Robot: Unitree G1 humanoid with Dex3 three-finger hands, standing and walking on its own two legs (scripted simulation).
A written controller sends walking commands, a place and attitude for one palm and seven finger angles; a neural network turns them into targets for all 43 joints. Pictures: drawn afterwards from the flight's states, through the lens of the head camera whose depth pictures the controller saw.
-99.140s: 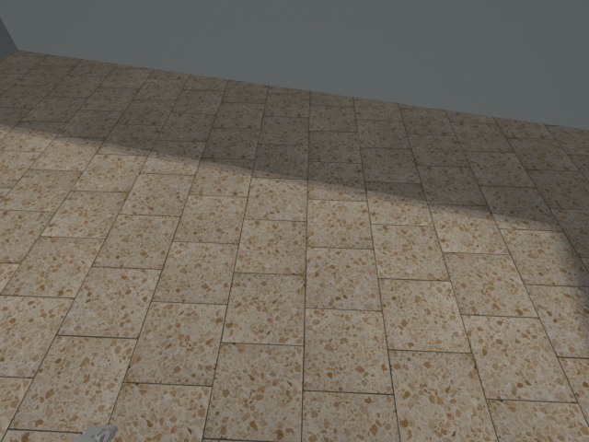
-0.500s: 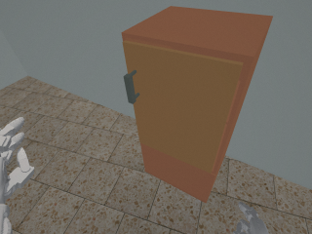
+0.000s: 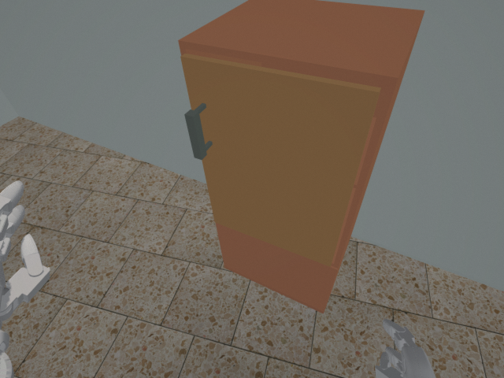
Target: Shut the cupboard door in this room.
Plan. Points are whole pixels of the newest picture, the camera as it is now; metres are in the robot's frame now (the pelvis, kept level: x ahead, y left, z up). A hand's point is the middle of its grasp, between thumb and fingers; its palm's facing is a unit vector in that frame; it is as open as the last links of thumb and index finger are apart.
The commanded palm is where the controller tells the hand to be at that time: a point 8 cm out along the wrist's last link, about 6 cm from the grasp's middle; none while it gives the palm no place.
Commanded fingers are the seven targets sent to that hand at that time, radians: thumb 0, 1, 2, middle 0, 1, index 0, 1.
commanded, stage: step back with the hand held close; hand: left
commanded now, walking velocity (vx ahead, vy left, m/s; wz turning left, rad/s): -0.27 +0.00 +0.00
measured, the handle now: (201, 131) +0.66 +0.19 +0.04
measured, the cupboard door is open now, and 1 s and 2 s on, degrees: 1 1 1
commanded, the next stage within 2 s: stop stepping back and stand still in 1.22 s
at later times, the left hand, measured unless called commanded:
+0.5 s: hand (0, 330) +0.13 +0.28 +0.15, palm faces +0.47 -0.75 -0.46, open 7.4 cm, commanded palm +0.07 +0.31 +0.18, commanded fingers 0.00 0.90 0.90 -0.20 -0.30 -0.20 -0.30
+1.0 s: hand out of the picture +0.04 +0.27 +0.16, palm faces +0.57 -0.67 -0.48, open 7.4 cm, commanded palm -0.03 +0.30 +0.18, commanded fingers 0.00 0.90 0.90 -0.20 -0.30 -0.20 -0.30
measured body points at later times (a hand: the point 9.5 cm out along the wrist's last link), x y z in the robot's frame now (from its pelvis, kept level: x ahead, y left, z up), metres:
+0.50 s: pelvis -0.07 +0.01 -0.02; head -0.07 +0.01 +0.43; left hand +0.10 +0.32 +0.18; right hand +0.09 -0.23 -0.10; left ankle -0.02 +0.12 -0.74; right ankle +0.01 -0.14 -0.74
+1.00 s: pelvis -0.14 -0.01 -0.04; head -0.13 -0.01 +0.41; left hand +0.00 +0.30 +0.19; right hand +0.04 -0.25 -0.12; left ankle -0.03 +0.12 -0.73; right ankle +0.01 -0.13 -0.74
